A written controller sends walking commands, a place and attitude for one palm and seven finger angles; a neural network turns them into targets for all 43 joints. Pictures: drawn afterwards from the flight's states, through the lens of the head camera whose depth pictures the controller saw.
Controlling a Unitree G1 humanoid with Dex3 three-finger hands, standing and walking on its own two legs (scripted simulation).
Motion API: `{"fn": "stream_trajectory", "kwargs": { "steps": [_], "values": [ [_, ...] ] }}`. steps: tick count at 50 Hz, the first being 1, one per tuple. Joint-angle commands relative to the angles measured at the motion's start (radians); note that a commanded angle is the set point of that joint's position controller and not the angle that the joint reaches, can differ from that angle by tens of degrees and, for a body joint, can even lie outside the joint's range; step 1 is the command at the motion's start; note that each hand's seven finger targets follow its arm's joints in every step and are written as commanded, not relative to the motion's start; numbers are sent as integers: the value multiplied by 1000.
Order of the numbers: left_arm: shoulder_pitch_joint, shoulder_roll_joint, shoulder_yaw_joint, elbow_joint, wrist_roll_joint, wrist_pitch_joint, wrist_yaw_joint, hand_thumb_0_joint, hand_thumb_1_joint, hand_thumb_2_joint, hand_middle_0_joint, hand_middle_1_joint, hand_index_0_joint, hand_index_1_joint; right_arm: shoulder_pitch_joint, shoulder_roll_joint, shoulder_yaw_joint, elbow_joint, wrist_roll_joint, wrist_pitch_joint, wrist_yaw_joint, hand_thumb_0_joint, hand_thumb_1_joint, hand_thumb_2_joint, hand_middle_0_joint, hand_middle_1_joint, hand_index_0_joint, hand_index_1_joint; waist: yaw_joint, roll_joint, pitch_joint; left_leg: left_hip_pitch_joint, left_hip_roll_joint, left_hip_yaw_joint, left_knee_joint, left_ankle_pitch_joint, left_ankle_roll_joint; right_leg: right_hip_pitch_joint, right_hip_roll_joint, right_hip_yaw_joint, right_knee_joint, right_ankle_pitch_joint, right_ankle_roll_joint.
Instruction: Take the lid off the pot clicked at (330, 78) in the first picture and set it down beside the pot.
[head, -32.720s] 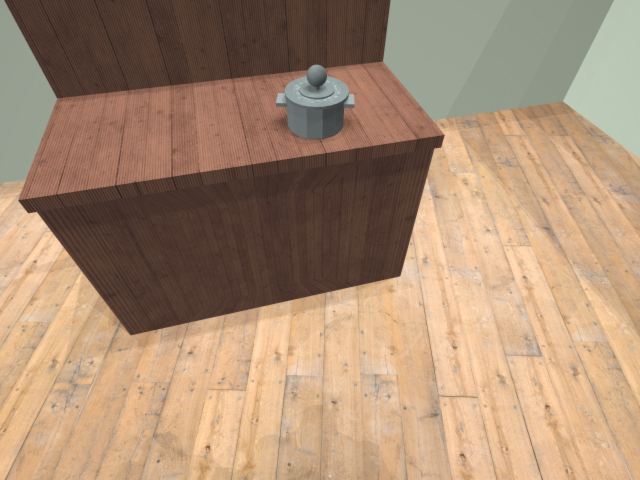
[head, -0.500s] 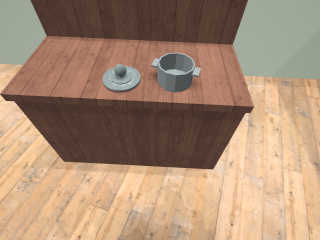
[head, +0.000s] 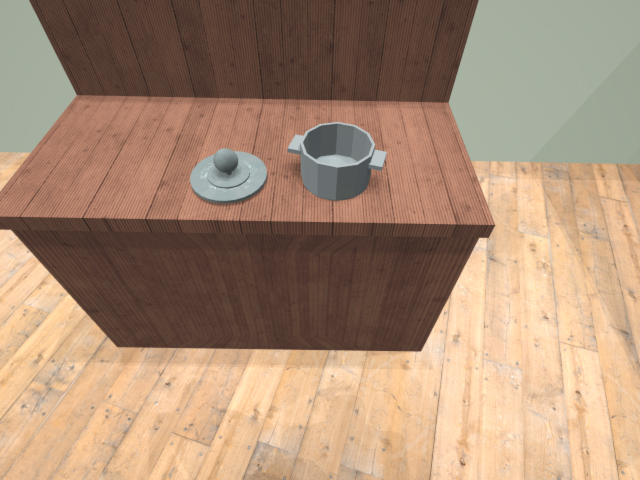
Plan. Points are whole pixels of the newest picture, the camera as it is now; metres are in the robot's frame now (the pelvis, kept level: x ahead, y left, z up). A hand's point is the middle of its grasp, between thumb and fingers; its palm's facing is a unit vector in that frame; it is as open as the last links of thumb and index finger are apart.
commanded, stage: let the arm hang, fingers relaxed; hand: left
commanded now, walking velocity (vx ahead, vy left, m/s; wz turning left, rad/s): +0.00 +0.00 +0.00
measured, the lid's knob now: (225, 160) +0.71 +0.22 -0.04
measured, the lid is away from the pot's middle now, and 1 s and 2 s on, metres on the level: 0.23 0.23 0.23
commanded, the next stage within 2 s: look to check the result in 1.08 s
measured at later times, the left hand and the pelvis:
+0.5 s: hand out of the picture +0.01 +0.16 -0.18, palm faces +0.07 -0.98 -0.19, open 7.3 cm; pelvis +0.02 -0.01 +0.00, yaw +1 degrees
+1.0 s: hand out of the picture +0.02 +0.16 -0.18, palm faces +0.07 -0.98 -0.20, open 7.3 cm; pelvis +0.01 -0.01 +0.00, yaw +1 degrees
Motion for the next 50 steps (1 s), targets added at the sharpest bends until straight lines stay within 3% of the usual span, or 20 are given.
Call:
{"fn": "stream_trajectory", "kwargs": {
  "steps": [1,9,13,14,23,24,38,50],
  "values": [
    [77,85,22,-31,1,-17,4,0,900,900,-200,-300,-200,-300,60,-100,-15,-26,3,-19,-11,0,-900,-900,200,300,200,300,8,-2,0,62,73,-60,-60,290,44,-64,-52,17,-65,297,-55],
    [85,79,24,-27,2,-17,7,0,900,900,-200,-300,-200,-300,58,-88,-17,-14,4,-15,-13,0,-900,-900,200,300,200,300,6,-10,26,57,69,-54,-54,275,41,-70,-52,16,-69,302,-58],
    [100,80,25,-22,1,-20,7,0,900,900,-200,-300,-200,-300,55,-95,-16,-14,4,-17,-15,0,-900,-900,200,300,200,300,6,-13,-4,75,68,-50,-39,310,41,-50,-57,19,-67,349,-58],
    [100,77,24,-22,1,-18,8,0,900,900,-200,-300,-200,-300,47,-87,-16,-17,5,-15,-16,0,-900,-900,200,300,200,300,7,-20,18,68,66,-49,-42,290,40,-64,-57,21,-72,340,-58],
    [113,75,24,-17,0,-20,7,0,900,900,-200,-300,-200,-300,38,-99,-15,-15,4,-16,-19,0,-900,-900,200,300,200,300,7,-1,-1,83,65,-47,-30,327,39,-43,-59,18,-68,389,-59],
    [107,73,25,-20,2,-18,8,0,900,900,-200,-300,-200,-300,38,-91,-16,-15,5,-14,-20,0,-900,-900,200,300,200,300,4,-4,22,72,66,-48,-37,308,38,-53,-55,14,-70,368,-59],
    [114,75,26,-18,0,-18,7,0,900,900,-200,-300,-200,-300,35,-107,-15,-17,4,-15,-22,0,-900,-900,200,300,200,300,7,-6,-5,98,69,-48,-31,353,40,-38,-54,8,-67,400,-56],
    [105,78,26,-21,1,-16,7,0,900,900,-200,-300,-200,-300,40,-93,-13,-9,4,-13,-20,0,-900,-900,200,300,200,300,8,-13,30,69,66,-54,-56,283,39,-47,-55,10,-86,337,-56]
  ]
}}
